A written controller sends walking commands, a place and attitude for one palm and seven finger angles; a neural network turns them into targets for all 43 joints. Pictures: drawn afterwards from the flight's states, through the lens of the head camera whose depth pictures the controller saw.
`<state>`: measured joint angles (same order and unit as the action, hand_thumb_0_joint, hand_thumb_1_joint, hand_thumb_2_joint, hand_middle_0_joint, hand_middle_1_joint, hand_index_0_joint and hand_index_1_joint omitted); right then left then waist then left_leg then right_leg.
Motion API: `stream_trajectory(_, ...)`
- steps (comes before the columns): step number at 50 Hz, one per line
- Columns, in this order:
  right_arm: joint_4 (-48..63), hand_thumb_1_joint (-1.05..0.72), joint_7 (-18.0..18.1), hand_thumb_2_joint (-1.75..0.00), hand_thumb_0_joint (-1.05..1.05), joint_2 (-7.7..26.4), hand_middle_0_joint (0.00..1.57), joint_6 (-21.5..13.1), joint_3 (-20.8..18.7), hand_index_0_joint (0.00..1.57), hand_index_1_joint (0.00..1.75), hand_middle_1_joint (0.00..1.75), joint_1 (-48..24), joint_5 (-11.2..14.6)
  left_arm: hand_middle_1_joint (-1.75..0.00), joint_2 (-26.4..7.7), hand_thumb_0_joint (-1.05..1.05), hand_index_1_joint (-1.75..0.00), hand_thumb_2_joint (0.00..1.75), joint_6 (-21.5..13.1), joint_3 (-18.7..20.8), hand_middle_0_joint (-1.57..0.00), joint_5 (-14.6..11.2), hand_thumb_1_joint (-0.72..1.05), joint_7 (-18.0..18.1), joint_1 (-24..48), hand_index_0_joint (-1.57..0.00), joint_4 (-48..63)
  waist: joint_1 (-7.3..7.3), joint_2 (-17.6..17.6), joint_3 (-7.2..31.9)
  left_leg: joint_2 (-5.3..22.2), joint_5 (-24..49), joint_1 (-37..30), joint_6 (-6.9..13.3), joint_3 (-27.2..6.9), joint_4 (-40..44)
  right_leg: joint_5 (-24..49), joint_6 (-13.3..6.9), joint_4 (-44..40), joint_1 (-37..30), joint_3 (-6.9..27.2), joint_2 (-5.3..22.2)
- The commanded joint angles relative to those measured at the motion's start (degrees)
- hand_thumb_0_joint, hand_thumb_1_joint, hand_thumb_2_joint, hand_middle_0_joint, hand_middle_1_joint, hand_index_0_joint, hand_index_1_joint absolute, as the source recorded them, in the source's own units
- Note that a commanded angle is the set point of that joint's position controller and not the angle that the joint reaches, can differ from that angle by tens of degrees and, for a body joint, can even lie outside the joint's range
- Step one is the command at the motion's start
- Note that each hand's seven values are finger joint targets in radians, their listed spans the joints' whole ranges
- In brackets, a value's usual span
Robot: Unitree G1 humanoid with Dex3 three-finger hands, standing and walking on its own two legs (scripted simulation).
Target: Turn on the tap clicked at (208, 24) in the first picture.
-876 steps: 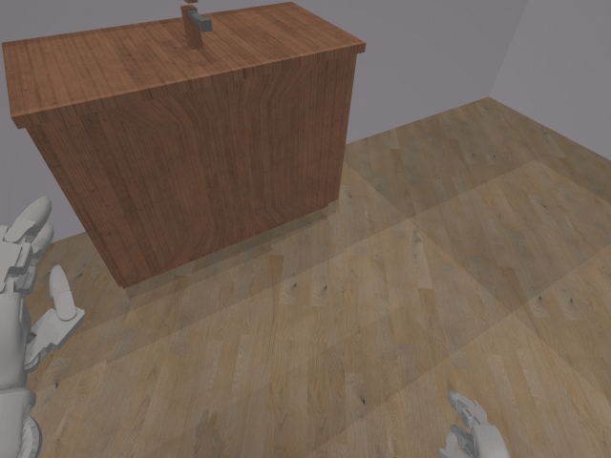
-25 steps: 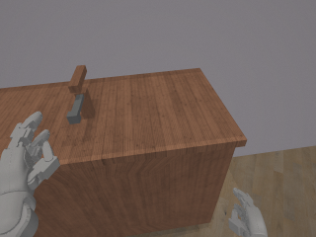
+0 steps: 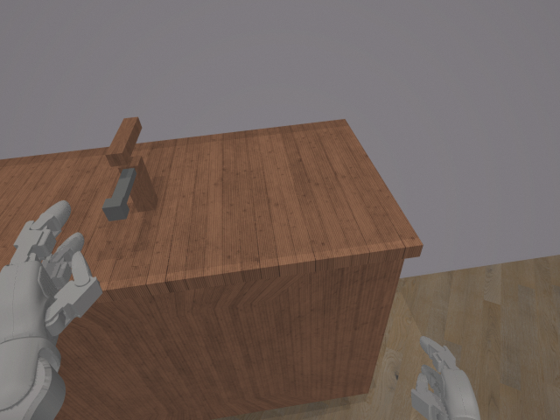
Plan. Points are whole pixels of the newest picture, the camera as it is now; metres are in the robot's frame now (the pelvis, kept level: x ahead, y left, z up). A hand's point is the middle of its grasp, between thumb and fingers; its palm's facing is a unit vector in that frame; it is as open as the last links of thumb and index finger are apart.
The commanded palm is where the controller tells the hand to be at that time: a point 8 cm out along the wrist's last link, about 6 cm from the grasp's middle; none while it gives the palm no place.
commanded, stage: reach beside the lever's end, fingers flat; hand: left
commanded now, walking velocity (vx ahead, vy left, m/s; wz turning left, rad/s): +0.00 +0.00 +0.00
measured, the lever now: (116, 208) +0.37 +0.32 +0.14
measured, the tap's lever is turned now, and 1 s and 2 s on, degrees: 0 0 2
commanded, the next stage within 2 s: none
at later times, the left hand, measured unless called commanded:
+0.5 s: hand (81, 265) +0.23 +0.28 +0.17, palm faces +0.51 -0.85 -0.12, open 7.4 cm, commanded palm +0.18 +0.32 +0.18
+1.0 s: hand (84, 251) +0.26 +0.31 +0.16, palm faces +0.51 -0.86 -0.10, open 7.6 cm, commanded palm +0.22 +0.35 +0.16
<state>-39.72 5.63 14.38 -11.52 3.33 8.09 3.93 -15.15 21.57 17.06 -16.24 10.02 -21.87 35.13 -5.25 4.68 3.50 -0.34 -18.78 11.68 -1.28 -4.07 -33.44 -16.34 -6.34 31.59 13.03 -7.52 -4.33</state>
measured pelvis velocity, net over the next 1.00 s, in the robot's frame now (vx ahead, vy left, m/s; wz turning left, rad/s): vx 0.01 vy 0.03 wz -0.02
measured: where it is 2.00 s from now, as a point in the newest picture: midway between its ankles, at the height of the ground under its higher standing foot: outside the picture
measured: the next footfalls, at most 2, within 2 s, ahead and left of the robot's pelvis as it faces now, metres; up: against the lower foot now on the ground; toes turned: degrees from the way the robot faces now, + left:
none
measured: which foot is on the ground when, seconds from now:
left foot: down 0.00-1.00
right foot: down 0.00-1.00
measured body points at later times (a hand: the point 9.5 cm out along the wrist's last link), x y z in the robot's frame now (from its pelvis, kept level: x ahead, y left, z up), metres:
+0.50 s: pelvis +0.00 +0.01 +0.00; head -0.02 -0.02 +0.45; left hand +0.20 +0.32 +0.18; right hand +0.21 -0.21 -0.08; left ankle +0.00 +0.14 -0.73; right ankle +0.02 -0.03 -0.73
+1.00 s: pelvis +0.01 +0.03 +0.01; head -0.01 +0.01 +0.45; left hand +0.23 +0.35 +0.16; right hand +0.20 -0.19 -0.08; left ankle +0.00 +0.14 -0.73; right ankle +0.02 -0.03 -0.73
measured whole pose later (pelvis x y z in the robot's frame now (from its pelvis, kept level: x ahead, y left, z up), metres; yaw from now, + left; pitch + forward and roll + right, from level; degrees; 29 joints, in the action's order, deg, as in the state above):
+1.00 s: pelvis +0.01 +0.03 +0.01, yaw -1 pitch -1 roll +0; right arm -39.9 6.9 13.5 -10.0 3.0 9.5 3.4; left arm -16.6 15.6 21.0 -14.1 8.6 -7.4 13.0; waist -3.9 2.7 2.1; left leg -2.3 -17.5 11.7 0.9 -1.9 -30.4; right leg -15.2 -4.5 30.3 14.2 -5.3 -2.4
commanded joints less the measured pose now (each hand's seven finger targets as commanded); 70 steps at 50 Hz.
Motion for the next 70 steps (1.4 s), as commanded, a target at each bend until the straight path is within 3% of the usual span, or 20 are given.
stream_trajectory(1, 10.0, -0.9, 0.4, -0.9, 0.0, 4.7, 0.2, -3.5, -2.2, 0.2, 0.3, 0.3, -12.5, 0.3, -0.3, -11.3, 0.0, -0.3, 0.9, -3.9, 7.5, -0.2, 0.4, 0.9, 1.2, 11.5, -0.2, 8.0, 0.06, -4.0, 0.6, 0.3, 4.2, 6.1, 2.5, 0.6, 1.9, -3.5, 8.2, -12.1, -3.0, 14.7, 10.6)
stream_trajectory(3, 9.8, -0.9, 0.5, -0.9, 0.0, 4.9, 0.2, -3.5, -2.4, 0.2, 0.3, 0.3, -12.6, 0.2, -0.3, -12.3, 0.0, -0.3, 0.9, -4.2, 8.4, -0.2, 0.3, 0.9, 1.1, 12.2, -0.2, 7.5, 0.13, -5.3, 1.8, 0.5, 4.0, 7.0, 2.2, 0.4, 1.1, -2.5, 8.8, -12.1, -4.1, 16.4, 11.8)
stream_trajectory(6, 9.7, -0.9, 0.3, -0.9, 0.0, 4.8, 0.2, -3.8, -2.5, 0.2, 0.3, 0.3, -12.0, 0.3, -0.3, -12.0, 0.0, -0.3, 0.9, -5.6, 8.0, -0.2, 0.5, 0.9, 0.6, 12.4, -0.2, 7.4, 0.09, -2.3, 3.5, 0.2, 5.6, 5.7, 2.5, 0.6, 1.9, 0.1, 8.1, -10.3, -3.9, 14.2, 10.6)
stream_trajectory(13, 9.0, -0.9, 1.0, -0.9, 0.0, 5.2, 0.2, -4.1, -2.7, 0.2, 0.3, 0.3, -10.5, 0.4, -0.3, -13.2, 0.0, -0.3, 0.9, -6.5, 10.3, -0.2, -0.6, 0.9, -1.1, 14.3, -0.2, 1.8, 0.68, -6.0, 3.9, 0.1, 6.7, 6.8, 2.6, 0.6, 2.2, 5.4, 8.9, -9.3, -5.1, 14.3, 10.4)
stream_trajectory(14, 8.9, -0.9, 0.9, -0.9, 0.0, 5.1, 0.2, -4.2, -2.8, 0.2, 0.3, 0.3, -10.8, 0.6, -0.3, -14.0, 0.0, -0.3, 0.9, -6.7, 11.6, -0.2, -0.3, 0.9, -0.9, 13.7, -0.2, 1.3, 0.19, -4.2, 3.9, 0.0, 7.5, 6.0, 2.8, 0.8, 2.3, 5.5, 8.4, -9.3, -4.8, 13.2, 9.8)
stream_trajectory(15, 9.1, -0.9, 1.0, -0.9, 0.0, 5.0, 0.2, -4.1, -2.6, 0.2, 0.3, 0.3, -10.2, 0.5, -0.3, -12.6, 0.0, -0.3, 0.9, -6.7, 10.0, -0.2, -0.5, 0.9, -1.1, 14.7, -0.2, 0.8, 0.58, -5.4, 3.3, -0.2, 7.2, 6.3, 2.8, 0.8, 2.8, 4.9, 8.4, -8.9, -4.3, 12.8, 9.6)
stream_trajectory(17, 9.0, -0.9, 1.2, -0.9, 0.0, 5.2, 0.2, -4.2, -2.8, 0.2, 0.3, 0.3, -10.4, 0.6, -0.29, -13.1, 0.0, -0.29, 0.9, -6.8, 9.7, -0.2, -0.3, 0.9, -1.2, 17.2, -0.2, 0.3, 0.82, -3.3, 2.8, -0.2, 6.6, 6.0, 2.8, 0.7, 2.8, 2.8, 8.0, -9.2, -3.2, 12.8, 9.5)
stream_trajectory(24, 9.3, -0.9, 1.1, -0.9, 0.0, 5.5, 0.2, -5.0, -2.8, 0.2, 0.3, 0.3, -8.7, 0.2, -0.28, -13.2, 0.0, -0.28, 0.9, -9.5, 9.6, -0.19, 0.9, 0.9, -1.8, 17.2, -0.19, -0.2, 0.47, -0.4, 5.3, -0.6, 11.2, 2.6, 3.3, 1.2, 4.4, 8.9, 6.4, -6.2, -3.3, 8.3, 6.8)
stream_trajectory(31, 9.3, -0.9, 1.8, -0.9, 0.0, 5.8, 0.2, -4.7, -2.9, 0.2, 0.3, 0.3, -7.6, 0.2, -0.26, -12.2, 0.0, -0.26, 0.9, -9.4, 8.1, -0.19, 1.1, 0.9, -1.7, 21.8, -0.19, -4.2, 1.25, -3.3, 3.1, -0.7, 9.6, 2.8, 3.2, 0.4, 6.2, 5.2, 5.9, -6.7, -1.8, 7.0, 5.9)
stream_trajectory(34, 9.5, -0.9, 1.6, -0.9, 0.0, 5.7, 0.2, -4.2, -2.9, 0.2, 0.3, 0.3, -8.0, 0.1, -0.25, -13.7, 0.0, -0.25, 0.9, -9.2, 9.6, -0.18, 2.0, 0.9, -0.8, 22.2, -0.18, -4.2, 0.6, -0.6, 4.6, -0.6, 11.4, 1.8, 2.8, 0.5, 6.5, 6.7, 5.4, -6.3, -2.6, 6.6, 5.8)
stream_trajectory(35, 9.7, -0.9, 1.6, -0.9, 0.0, 5.5, 0.2, -4.1, -2.9, 0.2, 0.3, 0.3, -7.7, -0.2, -0.25, -11.6, 0.0, -0.25, 0.9, -9.6, 7.3, -0.18, 2.2, 0.9, -0.9, 22.8, -0.18, -3.1, 0.95, -0.7, 5.9, -0.8, 13.1, 0.8, 2.7, 0.6, 6.6, 8.8, 5.3, -5.6, -3.1, 6.3, 5.7)
stream_trajectory(39, 9.7, -0.9, 1.2, -0.9, 0.0, 5.7, 0.2, -3.9, -3.0, 0.2, 0.3, 0.3, -6.9, -0.5, -0.24, -12.3, 0.0, -0.24, 0.9, -10.9, 8.3, -0.18, 2.7, 0.9, -0.5, 21.4, -0.18, -3.8, 0.56, -0.5, 7.4, -0.5, 16.5, -0.1, 2.0, 0.5, 6.5, 12.7, 5.0, -4.8, -3.9, 5.7, 5.3)
stream_trajectory(43, 9.4, -0.9, 1.6, -0.9, 0.0, 5.9, 0.2, -2.7, -3.1, 0.2, 0.3, 0.3, -6.6, -0.5, -0.23, -12.6, 0.0, -0.23, 0.9, -10.2, 8.6, -0.18, 2.1, 0.9, -1.0, 23.5, -0.18, -8.0, 1.21, -4.8, 5.2, -0.5, 14.5, 1.5, 2.3, 0.6, 7.0, 11.1, 5.4, -5.6, -3.7, 5.9, 5.2)
stream_trajectory(49, 9.3, -0.9, 1.5, -0.9, 0.0, 5.8, 0.2, -1.8, -3.0, 0.2, 0.3, 0.3, -7.1, -0.2, -0.21, -14.7, 0.0, -0.21, 0.9, -10.8, 9.9, -0.17, 3.0, 0.9, -0.9, 26.9, -0.17, -9.2, 0.99, 1.2, 6.3, -0.6, 16.5, -0.1, 1.7, 0.6, 7.3, 11.8, 4.6, -5.5, -3.7, 5.9, 5.2)
stream_trajectory(55, 8.2, -0.9, 2.0, -0.9, 0.0, 6.1, 0.2, -2.1, -3.1, 0.2, 0.3, 0.3, -6.6, -0.2, -0.2, -13.3, 0.0, -0.2, 0.9, -13.6, 7.2, -0.17, 2.9, 0.9, -2.1, 32.8, -0.17, -14.5, 2.6, -1.5, 4.5, -0.6, 11.3, 0.3, 2.4, 0.4, 7.7, 7.2, 4.9, -6.6, -1.5, 6.2, 4.9)
stream_trajectory(61, 7.8, -0.9, 2.5, -0.9, 0.0, 6.9, 0.2, -0.9, -3.2, 0.2, 0.3, 0.3, -6.9, -0.1, -0.18, -17.8, 0.0, -0.18, 0.9, -12.7, 9.9, -0.16, 3.2, 0.9, -2.3, 38.5, -0.16, -22.0, 2.69, -3.8, 5.6, -0.9, 9.0, 2.7, 2.9, 0.7, 7.9, 5.3, 5.3, -7.7, -3.3, 7.3, 5.4)
stream_trajectory(64, 7.9, -0.9, 2.2, -0.9, 0.0, 6.8, 0.2, -0.3, -3.4, 0.2, 0.3, 0.3, -6.7, -0.2, -0.17, -21.1, 0.0, -0.17, 0.9, -13.2, 13.4, -0.16, 3.5, 0.9, -2.0, 38.0, -0.16, -23.1, 1.54, -1.5, 8.9, -1.0, 12.6, 2.7, 2.8, 1.3, 7.3, 10.0, 5.2, -6.9, -6.3, 7.8, 5.7)
stream_trajectory(66, 8.3, -0.9, 1.9, -0.9, 0.0, 6.5, 0.2, -0.1, -3.3, 0.2, 0.3, 0.3, -6.2, -0.2, -0.17, -20.4, 0.0, -0.17, 0.9, -14.0, 12.6, -0.16, 3.5, 0.9, -2.4, 38.2, -0.16, -23.6, 1.63, 0.4, 9.6, -1.0, 13.8, 2.5, 2.7, 1.6, 7.2, 11.9, 5.1, -6.3, -6.7, 7.8, 5.7)
stream_trajectory(68, 7.8, -0.9, 1.7, -0.9, 0.0, 6.9, 0.2, -0.1, -3.6, 0.2, 0.3, 0.3, -5.2, -0.3, -0.16, -21.2, 0.0, -0.16, 0.9, -14.9, 13.7, -0.16, 3.1, 0.9, -3.0, 38.4, -0.16, -26.4, 2.06, -2.1, 9.5, -0.8, 14.4, 3.2, 2.9, 1.9, 6.7, 14.1, 5.5, -6.2, -6.9, 8.0, 5.6)
stream_trajectory(70, 7.6, -0.9, 1.7, -0.9, 0.0, 7.0, 0.2, 0.2, -3.7, 0.2, 0.3, 0.3, -4.7, 0.0, -0.16, -22.2, 0.0, -0.16, 0.9, -15.8, 14.6, -0.15, 3.0, 0.9, -3.9, 39.0, -0.15, -28.8, 2.27, -1.7, 9.0, -0.8, 14.0, 4.1, 3.1, 2.0, 6.5, 14.4, 5.6, -6.2, -6.8, 8.4, 5.7)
